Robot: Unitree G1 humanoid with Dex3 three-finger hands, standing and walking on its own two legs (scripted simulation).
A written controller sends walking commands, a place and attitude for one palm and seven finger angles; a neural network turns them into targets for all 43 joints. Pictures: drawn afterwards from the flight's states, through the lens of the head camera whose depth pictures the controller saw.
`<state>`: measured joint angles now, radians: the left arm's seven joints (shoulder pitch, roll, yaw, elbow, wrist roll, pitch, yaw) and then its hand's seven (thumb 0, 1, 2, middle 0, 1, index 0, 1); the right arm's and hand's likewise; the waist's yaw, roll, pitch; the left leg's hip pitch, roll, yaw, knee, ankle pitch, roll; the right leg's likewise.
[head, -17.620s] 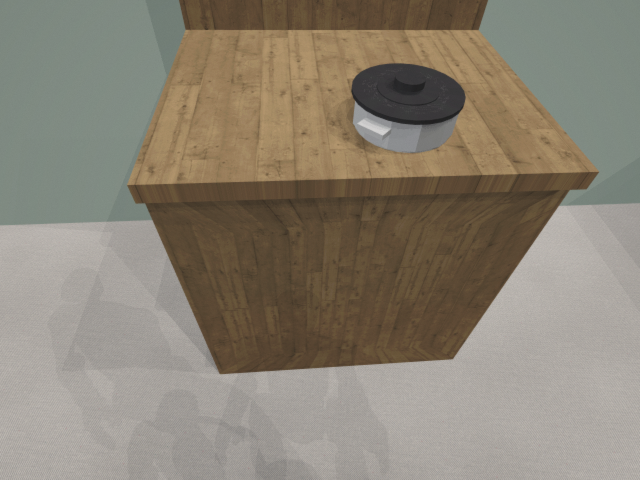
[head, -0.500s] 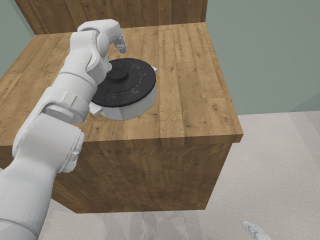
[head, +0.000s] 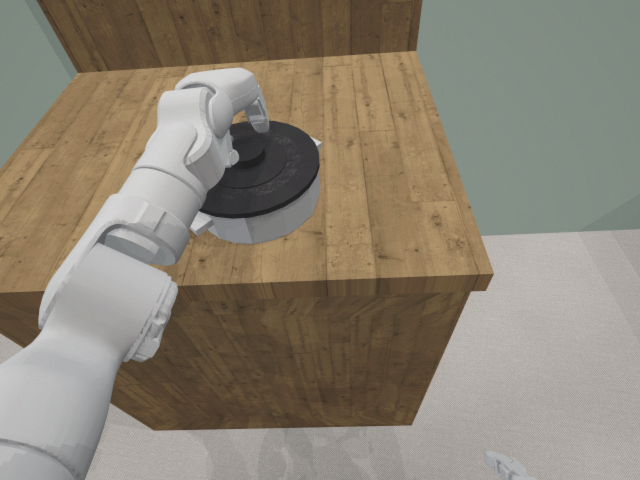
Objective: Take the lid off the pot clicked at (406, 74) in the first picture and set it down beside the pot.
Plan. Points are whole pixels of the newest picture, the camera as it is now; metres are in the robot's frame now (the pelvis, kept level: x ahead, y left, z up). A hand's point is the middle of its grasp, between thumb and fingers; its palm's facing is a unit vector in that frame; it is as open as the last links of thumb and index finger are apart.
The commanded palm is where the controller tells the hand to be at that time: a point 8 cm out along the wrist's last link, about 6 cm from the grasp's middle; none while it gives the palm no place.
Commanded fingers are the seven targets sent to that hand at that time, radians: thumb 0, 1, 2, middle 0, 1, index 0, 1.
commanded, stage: lower the open fingers around the knob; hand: left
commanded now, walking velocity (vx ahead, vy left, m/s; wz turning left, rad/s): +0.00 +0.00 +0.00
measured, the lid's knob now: (245, 152) +0.50 +0.09 +0.15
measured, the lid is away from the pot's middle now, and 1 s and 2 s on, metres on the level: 0.00 0.00 0.00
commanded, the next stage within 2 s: close the fingers and squeeze the knob in 0.60 s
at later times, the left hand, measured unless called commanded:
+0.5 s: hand (239, 147) +0.48 +0.09 +0.18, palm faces -0.31 -0.06 -0.95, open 10.0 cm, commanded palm +0.46 +0.10 +0.23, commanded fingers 0.00 -0.40 1.74 -0.89 -0.08 -0.89 -0.08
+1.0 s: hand (240, 152) +0.47 +0.09 +0.18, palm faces -0.33 -0.03 -0.94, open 9.8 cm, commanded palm +0.46 +0.10 +0.23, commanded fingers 0.00 -0.03 1.12 -0.62 -0.74 -0.62 -0.74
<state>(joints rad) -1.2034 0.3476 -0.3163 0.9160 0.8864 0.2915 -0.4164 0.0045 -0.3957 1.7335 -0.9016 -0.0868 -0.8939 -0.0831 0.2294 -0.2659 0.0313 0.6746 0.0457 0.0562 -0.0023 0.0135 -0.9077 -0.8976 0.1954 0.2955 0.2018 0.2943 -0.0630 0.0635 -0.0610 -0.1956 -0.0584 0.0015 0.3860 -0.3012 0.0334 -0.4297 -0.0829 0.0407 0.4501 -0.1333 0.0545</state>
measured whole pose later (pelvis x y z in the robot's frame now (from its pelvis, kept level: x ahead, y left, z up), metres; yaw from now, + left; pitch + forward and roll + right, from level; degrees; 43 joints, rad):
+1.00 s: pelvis -0.01 -0.01 +0.00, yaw +0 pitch +7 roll +2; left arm -1.21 0.34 -0.33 1.00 0.88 0.28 -0.41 0.00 -0.15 1.23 -0.64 -0.50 -0.67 -0.51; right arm 0.24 -0.27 0.03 0.69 0.05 0.08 -0.02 0.01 -0.91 -0.90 0.20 0.30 0.20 0.29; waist -0.08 0.06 -0.06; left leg -0.22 -0.05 0.01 0.41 -0.30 0.03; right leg -0.46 -0.08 0.05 0.46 -0.13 0.05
